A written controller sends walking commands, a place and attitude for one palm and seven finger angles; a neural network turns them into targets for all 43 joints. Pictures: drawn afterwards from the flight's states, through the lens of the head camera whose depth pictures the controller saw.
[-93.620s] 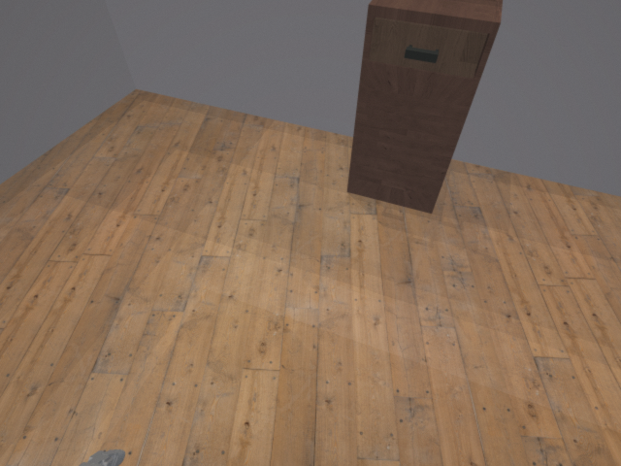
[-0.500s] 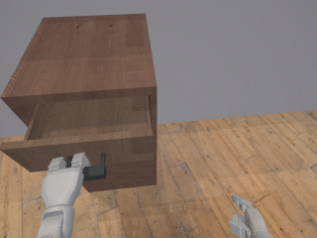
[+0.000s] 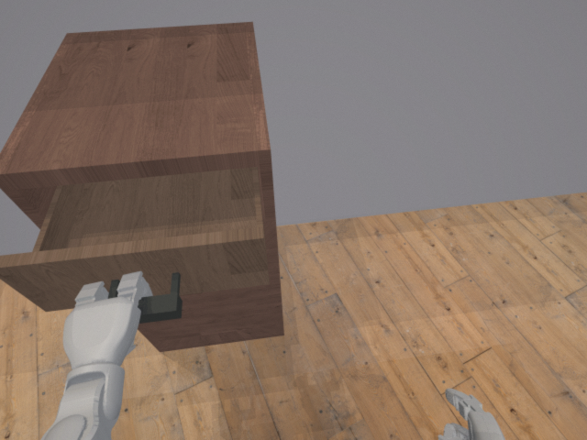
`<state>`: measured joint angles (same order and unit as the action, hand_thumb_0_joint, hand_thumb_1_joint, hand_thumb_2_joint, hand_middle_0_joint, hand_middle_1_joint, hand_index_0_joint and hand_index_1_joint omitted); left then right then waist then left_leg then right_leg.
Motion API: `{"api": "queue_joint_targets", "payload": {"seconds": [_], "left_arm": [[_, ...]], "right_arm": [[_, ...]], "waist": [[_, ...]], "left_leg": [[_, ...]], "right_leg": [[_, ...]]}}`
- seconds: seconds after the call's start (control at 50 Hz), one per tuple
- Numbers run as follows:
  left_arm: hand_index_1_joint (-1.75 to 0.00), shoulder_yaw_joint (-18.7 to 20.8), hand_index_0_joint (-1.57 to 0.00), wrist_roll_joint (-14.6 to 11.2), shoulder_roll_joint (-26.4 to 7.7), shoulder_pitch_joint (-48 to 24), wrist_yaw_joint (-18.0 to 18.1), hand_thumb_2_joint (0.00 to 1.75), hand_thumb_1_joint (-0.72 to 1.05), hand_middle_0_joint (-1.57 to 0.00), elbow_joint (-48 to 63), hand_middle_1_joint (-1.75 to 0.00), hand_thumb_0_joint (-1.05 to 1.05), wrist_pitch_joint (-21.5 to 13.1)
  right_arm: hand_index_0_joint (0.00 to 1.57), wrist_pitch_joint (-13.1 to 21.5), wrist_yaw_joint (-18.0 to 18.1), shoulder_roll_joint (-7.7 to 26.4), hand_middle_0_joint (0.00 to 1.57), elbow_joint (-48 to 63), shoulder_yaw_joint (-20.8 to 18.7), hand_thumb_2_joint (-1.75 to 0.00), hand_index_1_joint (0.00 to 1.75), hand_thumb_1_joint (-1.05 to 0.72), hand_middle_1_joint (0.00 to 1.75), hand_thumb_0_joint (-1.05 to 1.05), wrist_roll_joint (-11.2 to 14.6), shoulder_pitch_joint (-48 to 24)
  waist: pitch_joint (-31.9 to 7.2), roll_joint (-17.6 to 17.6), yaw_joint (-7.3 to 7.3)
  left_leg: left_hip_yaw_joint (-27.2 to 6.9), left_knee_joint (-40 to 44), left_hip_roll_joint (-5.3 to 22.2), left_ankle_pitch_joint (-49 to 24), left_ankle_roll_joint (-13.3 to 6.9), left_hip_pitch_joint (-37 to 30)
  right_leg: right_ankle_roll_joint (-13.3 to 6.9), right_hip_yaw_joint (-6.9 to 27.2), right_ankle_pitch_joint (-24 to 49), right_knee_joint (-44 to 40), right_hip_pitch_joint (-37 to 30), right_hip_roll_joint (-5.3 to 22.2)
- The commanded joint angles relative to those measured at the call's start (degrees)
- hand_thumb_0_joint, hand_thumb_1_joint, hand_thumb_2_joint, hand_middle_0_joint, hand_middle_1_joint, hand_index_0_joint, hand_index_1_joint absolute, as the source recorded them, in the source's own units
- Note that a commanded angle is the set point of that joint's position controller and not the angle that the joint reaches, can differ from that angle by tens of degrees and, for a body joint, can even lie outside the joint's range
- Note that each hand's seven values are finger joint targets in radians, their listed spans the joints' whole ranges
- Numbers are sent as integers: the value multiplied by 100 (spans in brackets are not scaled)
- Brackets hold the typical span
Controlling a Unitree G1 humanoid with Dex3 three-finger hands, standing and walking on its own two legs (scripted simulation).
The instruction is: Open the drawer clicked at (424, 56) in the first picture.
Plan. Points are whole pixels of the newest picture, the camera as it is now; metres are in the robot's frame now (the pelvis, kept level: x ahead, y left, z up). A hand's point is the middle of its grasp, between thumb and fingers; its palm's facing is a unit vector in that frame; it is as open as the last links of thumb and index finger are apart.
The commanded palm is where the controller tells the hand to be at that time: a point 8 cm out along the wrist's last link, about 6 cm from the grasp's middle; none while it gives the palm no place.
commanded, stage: pull the drawer open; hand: left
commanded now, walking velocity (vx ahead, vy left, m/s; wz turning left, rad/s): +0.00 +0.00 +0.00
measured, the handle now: (144, 296) +0.31 +0.25 -0.01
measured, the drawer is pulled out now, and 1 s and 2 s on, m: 0.14 0.27 0.27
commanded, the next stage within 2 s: open the thumb to release the handle in 0.56 s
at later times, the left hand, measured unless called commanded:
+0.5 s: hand (109, 421) +0.15 +0.25 -0.03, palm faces -0.04 -0.15 -0.99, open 6.1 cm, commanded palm +0.10 +0.25 +0.03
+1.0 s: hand out of the picture +0.13 +0.24 -0.03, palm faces -0.03 -0.11 -0.99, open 8.8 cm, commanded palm +0.10 +0.24 +0.03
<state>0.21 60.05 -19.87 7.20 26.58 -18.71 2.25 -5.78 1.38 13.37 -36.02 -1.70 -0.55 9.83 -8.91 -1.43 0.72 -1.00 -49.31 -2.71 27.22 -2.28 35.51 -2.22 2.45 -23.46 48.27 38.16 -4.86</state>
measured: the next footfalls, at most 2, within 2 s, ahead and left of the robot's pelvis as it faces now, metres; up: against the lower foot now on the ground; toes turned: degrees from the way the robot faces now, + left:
none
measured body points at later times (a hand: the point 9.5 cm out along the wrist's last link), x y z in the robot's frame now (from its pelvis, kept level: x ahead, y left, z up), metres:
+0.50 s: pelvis +0.01 +0.01 -0.01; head +0.05 +0.00 +0.43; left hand +0.15 +0.25 +0.02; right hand +0.23 -0.20 -0.10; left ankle -0.04 +0.10 -0.70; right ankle +0.00 -0.10 -0.70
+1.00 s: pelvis +0.00 -0.01 -0.02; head +0.03 -0.03 +0.43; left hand +0.12 +0.24 +0.03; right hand +0.21 -0.21 -0.12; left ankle -0.04 +0.10 -0.70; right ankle +0.00 -0.10 -0.70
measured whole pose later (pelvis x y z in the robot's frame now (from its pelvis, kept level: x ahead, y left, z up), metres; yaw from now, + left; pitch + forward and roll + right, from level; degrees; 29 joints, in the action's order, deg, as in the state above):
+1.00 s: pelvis +0.00 -0.01 -0.02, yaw +1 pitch +13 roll +0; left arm -2.6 60.2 -17.8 35.2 29.8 3.8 0.5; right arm -5.4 -1.7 12.7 -30.8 0.4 -2.3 8.2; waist -9.6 -2.4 5.0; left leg -1.8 -55.8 -3.4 30.3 -1.7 38.0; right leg -2.9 1.1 -27.3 55.6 40.7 -4.3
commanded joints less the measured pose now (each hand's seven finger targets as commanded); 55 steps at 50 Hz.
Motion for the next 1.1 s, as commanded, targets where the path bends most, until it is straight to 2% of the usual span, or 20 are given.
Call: {"api": "queue_joint_targets", "payload": {"seconds": [0.0, 0.08, 0.14, 0.2, 0.34, 0.38, 0.44, 0.62, 0.64, 0.68, 0.7, 0.76, 0.8, 0.82, 0.88, 0.9, 0.96, 1.0, 1.04, 1.08], "left_arm": [[-135, 603, -40, -97, -984, 855, 290, 90, 90, -40, 1430, -135, 0, 1], [-135, 696, -40, -165, -959, 1985, 341, 90, 90, -40, 1973, -135, 0, -31], [-135, 606, -40, -148, -808, 2501, 422, 90, 90, -40, 2254, -135, 0, -42], [-135, 590, -40, -129, -703, 3116, 549, 90, 90, -40, 2570, -135, 0, -71], [-135, 373, -40, 8, -535, 3555, 744, 90, 90, -40, 3227, -135, 0, -85], [-135, 472, -40, 29, -629, 3835, 764, 90, 90, -40, 3395, -135, 0, -126], [-135, 351, -40, 8, -502, 4157, 689, 90, 90, -40, 3486, -135, 0, -210], [-135, 210, -40, 83, -468, 4978, 577, 90, 90, -40, 4027, -135, 0, -524], [-135, 268, -40, 259, -681, 3150, 645, 90, 90, -40, 3932, -135, 0, -489], [-134, 601, -39, 402, -859, 2952, 830, 84, 76, -39, 3948, -134, 0, -570], [-133, 420, -38, 369, -561, 3281, 833, 81, 69, -38, 3654, -133, 0, -554], [-130, 314, -37, 186, -546, 2992, 792, 72, 48, -37, 3828, -130, 0, -440], [-129, -5, -36, 81, -310, 3033, 686, 66, 34, -36, 3686, -129, 0, -302], [-128, 127, -35, 47, -489, 2963, 645, 63, 27, -35, 3589, -128, 0, -256], [-126, 216, -34, 36, -649, 3035, 559, 54, 6, -34, 3358, -126, 0, -192], [-125, 29, -33, 24, -471, 3016, 526, 51, -1, -33, 3306, -125, 0, -179], [-123, 333, -32, 39, -765, 2930, 530, 42, -22, -32, 3243, -123, 0, -261], [-122, 229, -31, 32, -617, 3039, 540, 36, -36, -31, 3166, -122, 0, -334], [-120, 537, -30, 34, -813, 3120, 618, 30, -50, -30, 3014, -120, 0, -417], [-120, 624, -30, 1, -844, 3037, 662, 30, -50, -30, 2987, -120, 0, -476]], "right_arm": [[20, 371, -18, 639, 20, 1030, -250, -90, 30, -90, 30, 0, -3, -647], [20, 421, -165, 662, 20, 1149, -232, -90, 30, -90, 30, 0, -26, -777], [20, 439, -272, 678, 20, 1173, -248, -90, 30, -90, 30, 0, -58, -796], [20, 448, -370, 664, 20, 1233, -256, -90, 30, -90, 30, 0, -91, -800], [20, 440, -515, 643, 20, 1338, -230, -90, 30, -90, 30, 0, -165, -833], [20, 437, -516, 614, 20, 1411, -181, -90, 30, -90, 30, 0, -176, -859], [20, 417, -527, 553, 20, 1496, -138, -90, 30, -90, 30, 0, -171, -881], [20, 396, -647, 469, 20, 1786, 10, -90, 30, -90, 30, 0, -222, -926], [20, 276, -578, 568, 20, 1578, -22, -90, 30, -90, 30, 0, -288, -922], [20, 305, -458, 517, 20, 1629, -66, -90, 30, -90, 30, 0, -377, -834], [20, 330, -433, 474, 20, 1625, -70, -90, 30, -90, 30, 0, -322, -803], [20, 334, -383, 507, 20, 1639, -105, -90, 30, -90, 30, 0, -282, -788], [20, 331, -341, 510, 20, 1616, -110, -90, 30, -90, 30, 0, -226, -804], [20, 330, -326, 508, 20, 1598, -89, -90, 30, -90, 30, 0, -221, -840], [20, 336, -261, 500, 20, 1564, -12, -90, 30, -90, 30, 0, -182, -943], [20, 345, -240, 497, 20, 1552, -26, -90, 30, -90, 30, 0, -160, -924], [20, 384, -202, 521, 20, 1517, -16, -90, 30, -90, 30, 0, -170, -937], [20, 408, -208, 498, 20, 1482, -49, -90, 30, -90, 30, 0, -166, -951], [20, 415, -200, 500, 20, 1448, -71, -90, 30, -90, 30, 0, -181, -953], [20, 431, -201, 519, 20, 1421, -83, -90, 30, -90, 30, 0, -203, -1002]], "waist": [[-1400, -69, 367], [-1295, -103, 471], [-1034, -209, 408], [-1118, -215, 443], [-1160, -256, 401], [-1247, -272, 484], [-1014, -28, 478], [-915, -184, 591], [-604, 23, 143], [-932, -80, 352], [-952, -176, 338], [-1292, -225, 312], [-1131, -63, 255], [-1073, 174, 288], [-1002, 216, 367], [-779, 218, 309], [-693, 259, 359], [-561, 103, 349], [-595, 210, 421], [-676, 217, 408]], "left_leg": [[30, 614, -13, -2305, 36, -383], [12, 631, 34, -2454, 52, -418], [-18, 555, 84, -2544, 59, -468], [-56, 431, 131, -2791, 81, -556], [-188, 105, 212, -3265, 147, -777], [-222, 59, 223, -3465, 174, -852], [-229, 14, 216, -3239, 154, -714], [-267, -195, 207, -3218, 240, -770], [-345, -289, 154, -2604, 240, -573], [-284, -340, 76, -2220, 237, -619], [-267, -322, 88, -2184, 233, -631], [-285, -306, 81, -2327, 240, -775], [-215, -237, 61, -2154, 158, -681], [-222, -175, 52, -2027, 145, -589], [-116, -28, -1, -1767, 53, -386], [-119, 42, 11, -1657, 26, -291], [-92, 139, -8, -1446, -1, -219], [-49, 147, -31, -1285, -20, -197], [-31, 149, -56, -1194, -20, -73], [-12, 108, -91, -1109, -21, -26]], "right_leg": [[-137, 204, 2643, -533, -1627, 226], [-159, 172, 2600, -486, -1559, 234], [-180, 114, 2445, -425, -1237, 202], [-176, 4, 2372, -264, -1069, 189], [-164, -136, 2269, 49, -529, 147], [-162, -128, 2339, 130, -521, 156], [-153, -154, 2187, 121, -440, 145], [-193, -32, 1771, 229, 35, 117], [-191, 45, 1530, 193, 531, 116], [-231, 112, 1245, 247, 558, 96], [-216, -87, 1179, 251, 470, 103], [-206, -83, 1279, 223, 321, 122], [-167, -129, 1415, 88, 72, 151], [-155, -53, 1385, 32, 8, 165], [-146, 98, 1572, -119, -435, 209], [-143, 38, 1546, -184, -504, 227], [-159, 160, 1415, -322, -610, 244], [-157, 169, 1269, -391, -570, 267], [-150, 214, 1209, -394, -656, 270], [-148, 372, 1196, -436, -646, 302]]}}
